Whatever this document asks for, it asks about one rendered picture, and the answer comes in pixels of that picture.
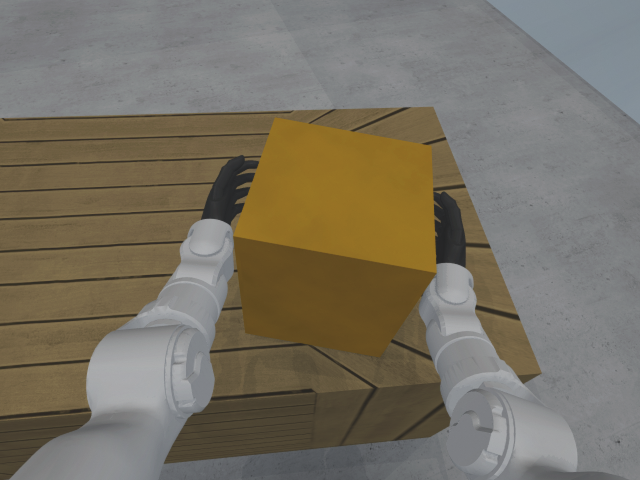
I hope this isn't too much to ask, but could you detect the pedestal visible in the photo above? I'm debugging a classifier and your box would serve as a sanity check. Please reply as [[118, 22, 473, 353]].
[[0, 107, 542, 480]]

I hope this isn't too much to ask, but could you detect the carton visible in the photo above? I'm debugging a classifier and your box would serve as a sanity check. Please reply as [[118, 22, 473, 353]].
[[233, 117, 437, 357]]

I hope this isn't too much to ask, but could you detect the robot left upper arm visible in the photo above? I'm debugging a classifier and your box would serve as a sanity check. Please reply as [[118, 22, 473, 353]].
[[9, 324, 215, 480]]

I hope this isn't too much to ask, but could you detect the right robot forearm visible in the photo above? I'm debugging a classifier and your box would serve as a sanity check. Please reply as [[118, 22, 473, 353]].
[[419, 263, 578, 462]]

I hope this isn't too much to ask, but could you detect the robot right upper arm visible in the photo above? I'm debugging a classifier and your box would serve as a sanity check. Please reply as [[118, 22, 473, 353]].
[[446, 387, 629, 480]]

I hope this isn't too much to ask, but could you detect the left robot hand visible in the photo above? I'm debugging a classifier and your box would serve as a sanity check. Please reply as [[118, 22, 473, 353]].
[[201, 155, 259, 226]]

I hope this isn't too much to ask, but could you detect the left robot forearm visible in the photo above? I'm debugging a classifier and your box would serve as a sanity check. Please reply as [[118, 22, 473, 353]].
[[86, 219, 234, 409]]

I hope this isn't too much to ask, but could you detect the right robot hand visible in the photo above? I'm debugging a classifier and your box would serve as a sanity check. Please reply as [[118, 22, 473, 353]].
[[433, 191, 466, 268]]

